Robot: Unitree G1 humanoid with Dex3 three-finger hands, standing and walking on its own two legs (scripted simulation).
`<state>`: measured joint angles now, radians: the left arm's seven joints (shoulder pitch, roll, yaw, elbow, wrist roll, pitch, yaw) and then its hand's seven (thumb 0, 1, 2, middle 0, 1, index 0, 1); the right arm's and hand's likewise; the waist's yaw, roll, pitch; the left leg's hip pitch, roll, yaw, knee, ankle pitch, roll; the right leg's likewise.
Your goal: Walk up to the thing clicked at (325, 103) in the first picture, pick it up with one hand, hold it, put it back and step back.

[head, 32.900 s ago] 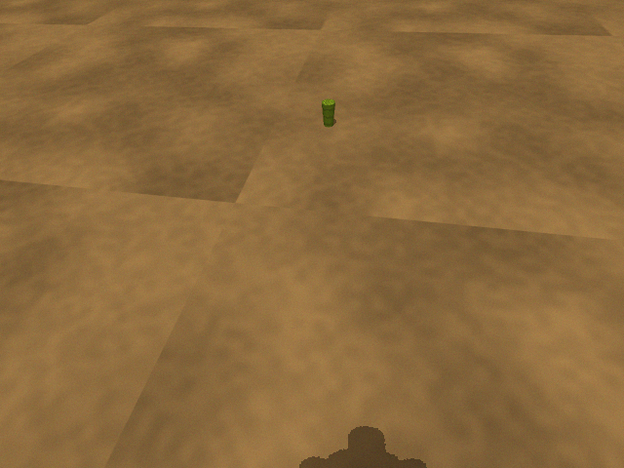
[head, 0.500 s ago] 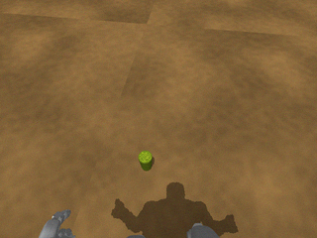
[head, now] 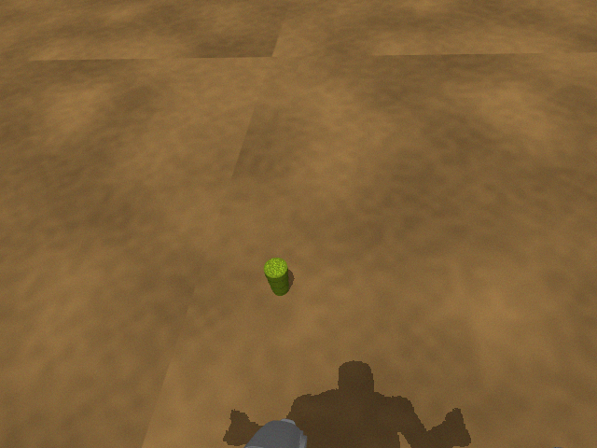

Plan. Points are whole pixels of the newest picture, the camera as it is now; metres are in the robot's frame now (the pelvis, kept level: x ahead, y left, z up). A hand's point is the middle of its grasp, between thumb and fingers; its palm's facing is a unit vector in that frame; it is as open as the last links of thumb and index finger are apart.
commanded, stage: step back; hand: left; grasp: from the side
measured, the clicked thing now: (278, 278) +0.74 +0.19 -0.68
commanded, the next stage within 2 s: stand in 1.68 s
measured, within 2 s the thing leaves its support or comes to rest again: neither
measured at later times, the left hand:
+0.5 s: hand out of the picture -0.10 +0.24 -0.16, palm faces -0.03 -0.92 -0.40, open 7.4 cm
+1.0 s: hand out of the picture -0.22 +0.23 -0.14, palm faces +0.07 -0.92 -0.39, open 7.4 cm
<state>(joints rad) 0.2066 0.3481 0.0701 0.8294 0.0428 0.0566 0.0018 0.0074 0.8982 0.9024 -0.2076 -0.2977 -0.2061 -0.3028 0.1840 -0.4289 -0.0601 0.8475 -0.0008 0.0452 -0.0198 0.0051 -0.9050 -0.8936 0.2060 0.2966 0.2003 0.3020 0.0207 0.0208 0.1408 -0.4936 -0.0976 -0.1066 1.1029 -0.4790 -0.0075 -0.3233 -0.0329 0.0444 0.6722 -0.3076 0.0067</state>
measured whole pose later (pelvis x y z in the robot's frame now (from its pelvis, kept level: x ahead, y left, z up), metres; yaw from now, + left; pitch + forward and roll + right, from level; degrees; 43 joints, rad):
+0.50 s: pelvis -0.19 -0.04 -0.01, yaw -3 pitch -3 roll -2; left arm 0.20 0.39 0.08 0.87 0.02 0.06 -0.01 0.00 0.90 0.90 -0.20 -0.30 -0.20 -0.30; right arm 0.08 -0.42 -0.05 0.81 -0.03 0.04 -0.01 0.00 -0.90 -0.89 0.21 0.30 0.20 0.30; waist 0.02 0.03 0.16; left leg -0.49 0.10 -0.01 0.67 -0.14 -0.02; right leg -0.22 0.03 0.03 0.69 -0.43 0.01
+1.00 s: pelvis -0.27 -0.05 +0.01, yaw +3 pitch -3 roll +1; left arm 0.24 0.40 0.08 0.96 0.02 0.00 -0.02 0.01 0.90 0.90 -0.20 -0.30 -0.20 -0.30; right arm 0.25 -0.34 -0.04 0.98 -0.04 -0.01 0.03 0.01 -0.90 -0.89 0.21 0.30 0.20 0.30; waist 0.00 -0.02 0.05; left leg -0.23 -0.01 -0.01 0.58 -0.30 0.01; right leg -0.30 -0.03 -0.01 0.68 -0.43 -0.02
